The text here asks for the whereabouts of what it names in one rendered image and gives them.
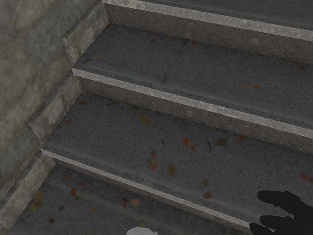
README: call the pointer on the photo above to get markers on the robot right hand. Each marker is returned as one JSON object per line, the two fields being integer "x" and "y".
{"x": 300, "y": 224}

